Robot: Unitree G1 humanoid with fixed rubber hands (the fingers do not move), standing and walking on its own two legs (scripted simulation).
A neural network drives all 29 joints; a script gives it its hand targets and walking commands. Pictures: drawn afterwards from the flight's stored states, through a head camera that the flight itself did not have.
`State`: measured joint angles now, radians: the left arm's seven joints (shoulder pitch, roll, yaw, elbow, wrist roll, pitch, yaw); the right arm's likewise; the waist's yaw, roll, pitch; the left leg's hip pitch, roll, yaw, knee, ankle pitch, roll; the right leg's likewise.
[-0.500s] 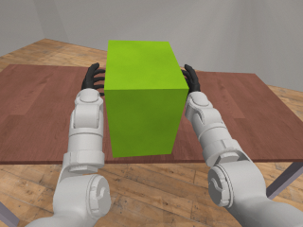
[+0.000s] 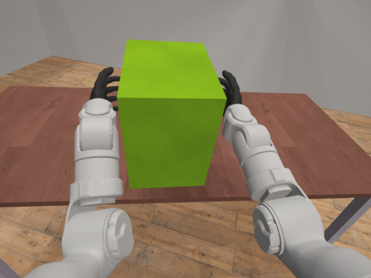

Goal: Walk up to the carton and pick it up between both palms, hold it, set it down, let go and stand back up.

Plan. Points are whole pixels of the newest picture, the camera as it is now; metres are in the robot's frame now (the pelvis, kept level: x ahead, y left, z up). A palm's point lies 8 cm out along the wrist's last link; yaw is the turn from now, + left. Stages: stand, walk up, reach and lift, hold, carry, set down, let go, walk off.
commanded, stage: reach and lift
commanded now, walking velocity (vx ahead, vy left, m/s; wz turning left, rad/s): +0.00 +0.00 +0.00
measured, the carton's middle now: (167, 115) +0.42 -0.01 +0.19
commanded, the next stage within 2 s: hold in 0.84 s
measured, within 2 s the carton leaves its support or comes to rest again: neither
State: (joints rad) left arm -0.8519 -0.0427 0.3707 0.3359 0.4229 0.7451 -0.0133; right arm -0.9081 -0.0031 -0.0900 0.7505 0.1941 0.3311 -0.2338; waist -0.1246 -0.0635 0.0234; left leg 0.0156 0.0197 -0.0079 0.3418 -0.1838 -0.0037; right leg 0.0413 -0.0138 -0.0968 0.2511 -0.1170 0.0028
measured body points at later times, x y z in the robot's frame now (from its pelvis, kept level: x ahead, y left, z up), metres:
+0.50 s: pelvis +0.00 -0.01 +0.00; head -0.07 +0.01 +0.45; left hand +0.40 +0.12 +0.26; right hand +0.39 -0.15 +0.25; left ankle +0.02 +0.12 -0.75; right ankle +0.03 -0.12 -0.75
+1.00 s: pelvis +0.00 -0.01 +0.00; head -0.07 +0.02 +0.44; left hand +0.39 +0.13 +0.27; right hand +0.39 -0.14 +0.28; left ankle +0.02 +0.12 -0.75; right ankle +0.03 -0.12 -0.75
